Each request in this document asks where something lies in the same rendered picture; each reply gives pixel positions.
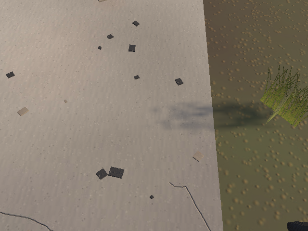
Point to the right robot hand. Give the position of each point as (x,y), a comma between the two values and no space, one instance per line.
(297,226)

